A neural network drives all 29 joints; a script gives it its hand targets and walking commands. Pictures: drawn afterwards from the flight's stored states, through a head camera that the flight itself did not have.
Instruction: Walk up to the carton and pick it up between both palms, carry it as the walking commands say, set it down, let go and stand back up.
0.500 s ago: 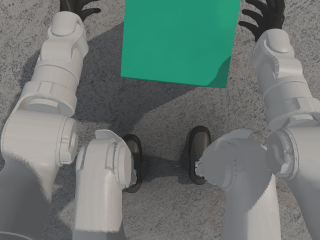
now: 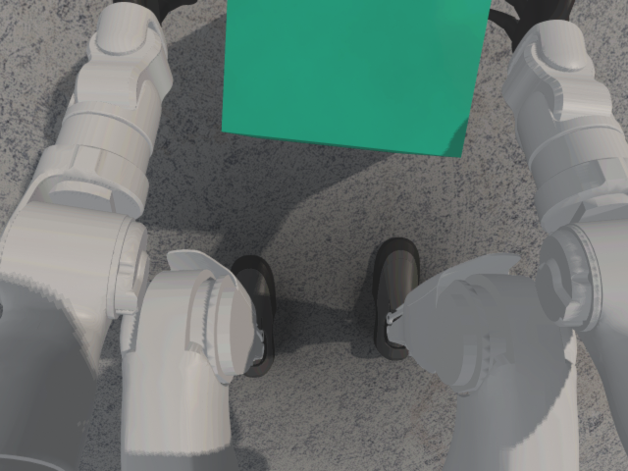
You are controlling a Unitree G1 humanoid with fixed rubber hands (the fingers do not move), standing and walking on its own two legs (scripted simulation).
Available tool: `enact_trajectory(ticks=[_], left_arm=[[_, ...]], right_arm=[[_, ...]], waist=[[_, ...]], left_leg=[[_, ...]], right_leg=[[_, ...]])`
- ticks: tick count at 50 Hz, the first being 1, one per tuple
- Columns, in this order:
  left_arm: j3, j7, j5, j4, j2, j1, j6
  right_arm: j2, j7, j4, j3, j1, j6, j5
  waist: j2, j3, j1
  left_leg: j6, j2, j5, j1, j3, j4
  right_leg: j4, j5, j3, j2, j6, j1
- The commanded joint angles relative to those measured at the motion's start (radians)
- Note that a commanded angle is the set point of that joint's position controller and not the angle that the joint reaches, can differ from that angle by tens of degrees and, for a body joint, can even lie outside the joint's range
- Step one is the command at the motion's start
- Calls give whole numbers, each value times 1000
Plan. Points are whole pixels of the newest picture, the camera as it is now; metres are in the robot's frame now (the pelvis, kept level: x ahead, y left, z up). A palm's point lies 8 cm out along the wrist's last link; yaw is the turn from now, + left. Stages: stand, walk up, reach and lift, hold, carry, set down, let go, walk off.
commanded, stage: reach and lift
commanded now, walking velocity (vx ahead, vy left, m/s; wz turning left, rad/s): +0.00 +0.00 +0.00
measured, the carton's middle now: (343, 54) +0.52 -0.01 -0.24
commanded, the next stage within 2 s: none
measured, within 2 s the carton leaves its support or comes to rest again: leaves its support in 1.20 s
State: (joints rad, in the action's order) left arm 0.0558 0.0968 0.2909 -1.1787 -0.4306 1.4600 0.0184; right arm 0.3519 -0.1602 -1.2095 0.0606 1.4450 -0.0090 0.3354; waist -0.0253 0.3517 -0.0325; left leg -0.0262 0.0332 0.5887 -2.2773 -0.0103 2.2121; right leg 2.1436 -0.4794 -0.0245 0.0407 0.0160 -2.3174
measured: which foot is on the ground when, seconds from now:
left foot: down 0.00-1.00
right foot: down 0.00-1.00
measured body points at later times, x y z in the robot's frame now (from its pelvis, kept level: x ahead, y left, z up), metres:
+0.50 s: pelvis +0.00 +0.00 +0.01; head +0.38 +0.01 +0.24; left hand +0.56 +0.14 -0.19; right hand +0.54 -0.17 -0.18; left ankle +0.11 +0.11 -0.33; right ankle +0.14 -0.12 -0.33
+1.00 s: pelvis +0.00 -0.01 -0.01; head +0.37 +0.01 +0.24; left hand +0.57 +0.14 -0.19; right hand +0.55 -0.17 -0.18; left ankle +0.11 +0.11 -0.33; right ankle +0.14 -0.12 -0.33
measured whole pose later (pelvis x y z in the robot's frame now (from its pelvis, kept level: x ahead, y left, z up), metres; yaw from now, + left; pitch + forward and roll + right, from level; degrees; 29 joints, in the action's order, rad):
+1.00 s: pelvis +0.00 -0.01 -0.01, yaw +1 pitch +36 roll -1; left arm -0.08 0.09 0.11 -1.21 -0.31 1.55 0.09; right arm 0.29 -0.15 -1.21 0.14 1.49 0.05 0.24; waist -0.03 0.37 -0.04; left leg -0.01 0.01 0.58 -2.29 0.01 2.24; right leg 2.18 -0.48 -0.02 0.00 0.00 -2.32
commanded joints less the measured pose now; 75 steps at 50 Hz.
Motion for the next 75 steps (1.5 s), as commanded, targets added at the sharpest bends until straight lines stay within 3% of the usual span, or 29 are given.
enact_trajectory(ticks=[1, 18, 27, 32, 36, 41, 45, 49, 55, 59, 63, 64, 66, 68, 71, 75], left_arm=[[-14, 0, 0, 72, -98, 262, -18], [3, 17, -20, 40, -29, 334, -27], [0, 32, -57, 64, 41, 336, -40], [42, 11, -38, 70, 147, 366, -49], [68, -33, -45, 74, 334, 416, -45], [96, -154, -92, 120, 758, 520, -10], [57, -212, -139, 137, 876, 536, 33], [34, -253, -170, 161, 955, 532, 70], [55, -289, -174, 236, 1040, 517, 103], [95, -292, -147, 321, 1112, 527, 111], [131, -295, -131, 390, 1163, 559, 121], [135, -292, -130, 425, 1168, 579, 125], [129, -291, -153, 407, 1177, 561, 140], [131, -287, -164, 415, 1209, 529, 153], [103, -277, -205, 392, 1219, 509, 176], [42, -280, -262, 329, 1235, 460, 202]], right_arm=[[64, 1, 77, 18, 165, -18, -9], [-9, -13, 53, 10, 220, -31, -37], [-110, -11, 66, -49, 250, -42, -10], [-201, 3, 75, -90, 287, -46, -3], [-390, 46, 95, -130, 363, -37, -10], [-784, 169, 144, -176, 521, 0, -55], [-913, 231, 190, -152, 554, 47, -99], [-1001, 272, 229, -136, 568, 86, -100], [-1079, 297, 253, -117, 526, 122, -106], [-1117, 302, 325, -126, 531, 131, -98], [-1164, 305, 364, -109, 493, 149, -127], [-1165, 305, 386, -102, 504, 154, -133], [-1180, 311, 390, -79, 468, 174, -170], [-1190, 321, 431, -86, 457, 187, -187], [-1171, 324, 478, -73, 492, 208, -221], [-1171, 327, 491, -61, 509, 234, -268]], waist=[[74, -1181, 1], [79, -1178, -6], [66, -1184, 39], [60, -1170, 32], [51, -1157, 43], [44, -1103, 46], [37, -1082, 42], [61, -1086, 61], [85, -1135, 31], [103, -1281, 8], [120, -1375, -34], [132, -1423, -33], [137, -1404, -62], [147, -1440, -64], [157, -1451, -70], [121, -1390, -59]], left_leg=[[28, -39, -285, 522, 31, -212], [28, -60, -267, 527, 41, -230], [24, -75, -302, 548, 34, -233], [23, -83, -296, 539, 29, -232], [18, -93, -293, 518, 26, -227], [10, -120, -269, 478, 13, -201], [4, -131, -238, 463, -5, -179], [-1, -133, -217, 442, -23, -166], [2, -134, -251, 460, -30, -147], [9, -144, -332, 558, -29, -142], [17, -153, -395, 604, -28, -146], [19, -154, -362, 600, -31, -162], [24, -156, -384, 622, -26, -170], [29, -164, -427, 649, -30, -171], [33, -170, -378, 665, -29, -206], [28, -171, -291, 563, -40, -249]], right_leg=[[-110, 277, 9, -55, -36, 654], [-128, 255, 9, -74, -40, 657], [-127, 279, 16, -95, -45, 669], [-131, 275, 17, -106, -40, 682], [-126, 276, 14, -120, -37, 685], [-103, 249, 6, -146, -29, 651], [-89, 207, -10, -155, -27, 616], [-76, 195, -15, -159, -22, 612], [-61, 230, -27, -161, -20, 611], [-50, 289, -46, -163, -17, 643], [-60, 348, -61, -165, -18, 639], [-64, 333, -64, -162, -16, 660], [-84, 334, -70, -161, -23, 602], [-97, 353, -73, -167, -28, 585], [-125, 298, -81, -165, -34, 554], [-168, 238, -79, -165, -40, 566]])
